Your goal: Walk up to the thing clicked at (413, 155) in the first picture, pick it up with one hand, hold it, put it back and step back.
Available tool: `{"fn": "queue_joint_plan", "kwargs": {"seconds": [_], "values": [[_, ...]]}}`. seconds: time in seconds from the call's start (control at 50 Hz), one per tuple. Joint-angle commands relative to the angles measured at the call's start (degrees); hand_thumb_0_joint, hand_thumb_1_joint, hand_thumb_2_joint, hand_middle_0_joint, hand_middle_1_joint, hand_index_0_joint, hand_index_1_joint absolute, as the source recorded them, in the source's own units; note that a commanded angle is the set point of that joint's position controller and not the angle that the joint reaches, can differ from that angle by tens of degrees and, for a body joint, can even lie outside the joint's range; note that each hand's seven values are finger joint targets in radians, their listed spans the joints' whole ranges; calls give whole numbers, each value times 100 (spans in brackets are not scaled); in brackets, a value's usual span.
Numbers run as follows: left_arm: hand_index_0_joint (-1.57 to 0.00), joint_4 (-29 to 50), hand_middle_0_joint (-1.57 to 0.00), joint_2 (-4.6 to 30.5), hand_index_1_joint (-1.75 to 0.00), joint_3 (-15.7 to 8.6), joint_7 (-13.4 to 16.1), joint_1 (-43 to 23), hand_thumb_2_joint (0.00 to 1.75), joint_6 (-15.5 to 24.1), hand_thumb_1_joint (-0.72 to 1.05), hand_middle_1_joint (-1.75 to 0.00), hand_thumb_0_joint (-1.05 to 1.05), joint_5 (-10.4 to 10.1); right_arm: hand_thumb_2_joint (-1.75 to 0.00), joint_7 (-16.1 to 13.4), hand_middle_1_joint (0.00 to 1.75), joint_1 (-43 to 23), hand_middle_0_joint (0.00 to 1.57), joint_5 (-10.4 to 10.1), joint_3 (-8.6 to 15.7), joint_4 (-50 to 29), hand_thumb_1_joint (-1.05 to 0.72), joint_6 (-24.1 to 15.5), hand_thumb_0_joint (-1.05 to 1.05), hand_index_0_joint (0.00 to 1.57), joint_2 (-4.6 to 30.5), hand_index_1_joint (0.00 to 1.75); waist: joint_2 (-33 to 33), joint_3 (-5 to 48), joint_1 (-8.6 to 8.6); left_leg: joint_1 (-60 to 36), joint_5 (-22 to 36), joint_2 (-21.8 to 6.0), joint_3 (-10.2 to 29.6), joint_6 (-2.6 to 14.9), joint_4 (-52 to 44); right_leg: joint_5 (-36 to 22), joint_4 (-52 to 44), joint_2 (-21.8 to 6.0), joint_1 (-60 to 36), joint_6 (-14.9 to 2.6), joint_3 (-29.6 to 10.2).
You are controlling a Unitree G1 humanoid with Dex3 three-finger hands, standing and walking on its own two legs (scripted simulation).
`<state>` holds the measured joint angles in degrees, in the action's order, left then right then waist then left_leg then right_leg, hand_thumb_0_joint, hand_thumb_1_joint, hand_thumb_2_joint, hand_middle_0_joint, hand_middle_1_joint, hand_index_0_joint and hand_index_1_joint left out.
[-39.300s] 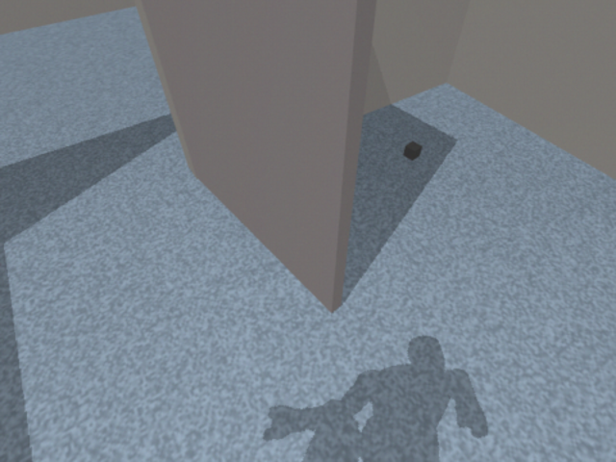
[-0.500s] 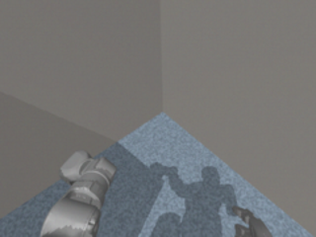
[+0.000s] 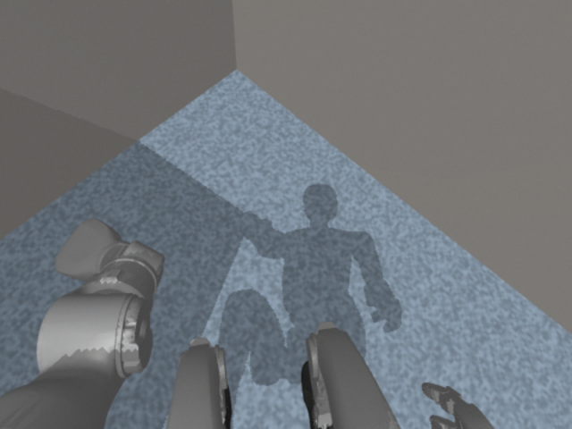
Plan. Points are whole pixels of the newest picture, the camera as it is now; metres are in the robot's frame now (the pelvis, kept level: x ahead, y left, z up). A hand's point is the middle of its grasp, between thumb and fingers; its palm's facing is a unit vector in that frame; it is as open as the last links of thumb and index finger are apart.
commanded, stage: crouch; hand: left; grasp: from above
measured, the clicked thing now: (113, 270) +0.38 +0.25 -0.16
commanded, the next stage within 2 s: lower in 1.22 s
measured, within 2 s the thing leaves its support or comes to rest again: neither
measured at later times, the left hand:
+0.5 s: hand (145, 266) +0.42 +0.24 -0.31, palm faces -0.22 -0.40 -0.89, open 7.4 cm
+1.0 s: hand (152, 273) +0.43 +0.25 -0.40, palm faces -0.25 -0.37 -0.90, open 7.0 cm
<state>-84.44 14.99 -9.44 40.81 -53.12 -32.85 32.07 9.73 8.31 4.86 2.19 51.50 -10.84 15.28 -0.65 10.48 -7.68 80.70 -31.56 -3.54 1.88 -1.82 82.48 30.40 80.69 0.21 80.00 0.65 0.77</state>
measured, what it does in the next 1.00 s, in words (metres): lowers itself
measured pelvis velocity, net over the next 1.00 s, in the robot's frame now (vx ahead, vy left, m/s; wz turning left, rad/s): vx -0.04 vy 0.00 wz -0.05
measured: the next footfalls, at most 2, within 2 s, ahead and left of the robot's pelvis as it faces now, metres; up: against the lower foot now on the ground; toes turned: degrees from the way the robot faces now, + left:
none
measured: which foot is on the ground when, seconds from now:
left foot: down 0.00-1.00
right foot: down 0.00-1.00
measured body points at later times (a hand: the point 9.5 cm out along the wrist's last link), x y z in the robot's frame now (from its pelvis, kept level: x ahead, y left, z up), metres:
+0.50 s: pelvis -0.03 +0.01 -0.18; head +0.18 +0.03 +0.22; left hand +0.43 +0.26 -0.26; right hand +0.00 -0.25 -0.30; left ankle +0.05 +0.14 -0.58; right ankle +0.06 -0.13 -0.58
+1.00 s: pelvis -0.04 +0.00 -0.26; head +0.20 +0.01 +0.12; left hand +0.44 +0.27 -0.35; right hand -0.03 -0.26 -0.39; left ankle +0.05 +0.13 -0.58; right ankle +0.06 -0.13 -0.58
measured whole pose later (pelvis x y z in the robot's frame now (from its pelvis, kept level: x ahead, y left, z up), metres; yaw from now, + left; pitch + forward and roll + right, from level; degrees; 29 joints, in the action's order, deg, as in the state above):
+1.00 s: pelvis -0.04 +0.00 -0.26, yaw -3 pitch +36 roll -4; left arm -96.0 33.9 -17.4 33.5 -67.4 -22.6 43.2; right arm 14.4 8.5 9.4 -1.5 51.2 -14.1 16.2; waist -3.2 3.9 -14.4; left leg 129.9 -39.0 -2.1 6.3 -1.6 133.1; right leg 37.1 129.8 0.9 128.5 2.0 1.5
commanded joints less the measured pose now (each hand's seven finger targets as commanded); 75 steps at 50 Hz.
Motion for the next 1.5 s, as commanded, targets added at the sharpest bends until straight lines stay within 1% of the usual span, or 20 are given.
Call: {"fn": "queue_joint_plan", "kwargs": {"seconds": [0.0, 0.14, 0.3, 0.42, 0.44, 0.48, 0.5, 0.58, 0.62, 0.64, 0.68, 0.84, 0.9, 1.04, 1.1, 1.24, 1.26, 1.4, 1.42, 1.48], "values": [[-111, 688, -112, 1677, -50, -145, 382, -2809, 60, 261, 66, -48, 0, 305, -90, -31, 30, 435, 20, 25, 201, -262, -89, -131, 0, 20, 990, 30, -439, 3605, -228, -833, 970, 231, -187, 50, 108, -1105, -88, 191, -1089, -124, 174], [-115, 700, -117, 2372, -46, -275, -22, -3022, 57, 446, 70, -45, 0, 662, -90, -27, 30, 524, 20, 74, 173, -160, -90, -80, 0, 20, 959, 30, -1332, 4061, -281, -267, 334, 195, -148, 35, 923, -209, 665, 194, -74, -187, 290], [-110, 413, -111, 2121, -34, -75, -543, -3067, 40, 546, 63, -33, 0, 595, -90, 61, 30, 945, 20, 0, 222, -89, -90, -181, 0, 20, 960, 30, -885, 3729, -666, 984, 186, 178, -60, 210, 1946, -53, 1336, 222, 722, -117, 294], [-105, -44, -104, 2364, -34, -325, -273, -3053, 36, 512, 57, -34, 0, 786, -90, 107, 30, 1079, 20, 49, 216, -98, -90, -246, 0, 20, 1198, 30, -1200, 3568, -616, 1189, 261, 166, 91, 150, 2240, -382, 2128, 136, 1662, -167, 489], [-107, -174, -106, 2370, -36, -358, -231, -3071, 39, 504, 59, -36, 0, 796, -90, 126, 30, 1087, 20, 92, 181, -102, -90, -247, 0, 20, 1177, 30, -1106, 3519, -715, 1280, 308, 167, 89, 155, 2333, -466, 2229, 139, 1672, -154, 500], [-110, -146, -109, 2711, -34, -537, -126, -3219, 38, 516, 62, -35, 0, 892, -90, 155, 30, 1077, 20, 122, 168, -107, -90, -235, 0, 20, 1259, 30, -1354, 3667, -601, 1267, 440, 163, 84, 121, 2499, -580, 2538, 113, 1925, -178, 512], [-111, -138, -110, 2798, -35, -590, -107, -3318, 37, 511, 65, -35, 0, 944, -90, 174, 30, 1121, 20, 149, 163, -100, -90, -246, 0, 20, 1277, 30, -1453, 3593, -680, 1235, 445, 171, 108, 123, 2620, -584, 2642, 78, 2157, -176, 492], [-115, -17, -115, 2845, -32, -608, -118, -3636, 37, 634, 68, -32, 0, 1076, -90, 304, 30, 1162, 20, 248, 85, -99, -90, -264, 0, 20, 1289, 30, -1654, 3542, -788, 1396, 408, 170, 52, 116, 2942, -533, 2939, 82, 2350, -175, 536], [-117, 3, -117, 3089, -32, -675, -144, -3615, 37, 716, 69, -32, 0, 1215, -90, 329, 30, 1183, 20, 252, 91, -103, -91, -260, 0, 20, 1378, 30, -1861, 3727, -684, 1449, 395, 177, 2, 105, 3062, -487, 3066, 99, 2365, -188, 542], [-118, 75, -117, 2951, -33, -579, -212, -3710, 36, 743, 71, -33, 0, 1245, -90, 358, 30, 1208, 20, 290, 97, -77, -90, -261, 0, 20, 1317, 30, -1869, 3737, -795, 1420, 327, 183, -6, 119, 3154, -434, 3080, 113, 2385, -182, 561], [-121, 115, -121, 3053, -32, -600, -274, -3549, 39, 815, 74, -31, 0, 1350, -90, 395, 30, 1221, 20, 282, 125, -101, -90, -256, 0, 20, 1401, 30, -1994, 3755, -661, 1489, 277, 177, -28, 100, 3177, -339, 3143, 123, 2399, -201, 586], [-116, -261, -115, 2929, -35, -512, -587, -3225, 38, 950, 70, -35, 0, 1243, -90, 446, 30, 1418, 20, 347, 169, -19, -90, -298, 0, 20, 1420, 30, -1150, 3488, -898, 2334, 123, 233, -54, 263, 3626, -225, 3298, 149, 2326, -126, 566], [-117, -435, -117, 3202, -39, -604, -557, -3319, 44, 1038, 72, -39, 0, 1261, -90, 431, 30, 1456, 20, 391, 48, -5, -90, -344, 0, 20, 1395, 30, -727, 3293, -933, 2887, 117, 270, -130, 358, 3907, -243, 3276, 187, 2134, -61, 484], [-121, -781, -120, 3642, -40, -879, -206, -3513, 45, 1215, 77, -40, 0, 1575, -90, 510, 30, 1401, 20, 539, -119, 46, -91, -510, 0, 20, 1534, 30, -1220, 3057, -887, 2796, 5, 257, -52, 281, 4064, -79, 3628, 170, 2715, -116, 605], [-123, -802, -123, 3565, -44, -832, -95, -3696, 50, 1281, 78, -43, 0, 1642, -90, 588, 30, 1381, 20, 639, -174, 64, -91, -554, 0, 20, 1540, 30, -1476, 3001, -1012, 2630, -51, 239, -31, 250, 4143, -58, 3731, 176, 2867, -131, 693], [-120, -580, -122, 3695, -45, -1045, 63, -3637, 55, 1279, 75, -43, 0, 1516, -90, 758, 30, 1478, 20, 672, -99, 146, -91, -556, 0, 20, 1688, 30, -1946, 3285, -900, 2276, 204, 217, 52, 165, 4154, -285, 3934, 176, 2910, -172, 848], [-120, -797, -121, 3463, -47, -928, 41, -3566, 56, 1231, 76, -45, 0, 1508, -90, 784, 30, 1461, 20, 708, -123, 158, -91, -534, 0, 20, 1624, 30, -1898, 3148, -1006, 2223, 226, 204, 49, 161, 4238, -342, 3959, 186, 2993, -172, 881], [-117, -1280, -120, 3563, -50, -980, -43, -3205, 63, 1214, 70, -47, 0, 1417, -90, 876, 30, 1583, 20, 665, -178, 226, -91, -529, 0, 20, 1795, 30, -1508, 2656, -1097, 2769, 339, 212, 140, 205, 4325, -450, 4023, 231, 2956, -149, 898], [-116, -1226, -117, 3551, -51, -882, -79, -3358, 58, 1239, 70, -50, 0, 1473, -90, 898, 30, 1581, 20, 711, -246, 243, -91, -548, 0, 20, 1722, 30, -1443, 2561, -1212, 2861, 350, 221, 117, 238, 4428, -486, 4023, 234, 2907, -136, 898], [-116, -1217, -117, 3920, -50, -1023, -75, -3263, 56, 1333, 70, -48, 0, 1563, -90, 907, 30, 1547, 20, 717, -297, 209, -91, -615, 0, 20, 1806, 30, -1321, 2515, -1154, 3013, 281, 235, 111, 276, 4484, -411, 3969, 234, 2752, -95, 892]]}}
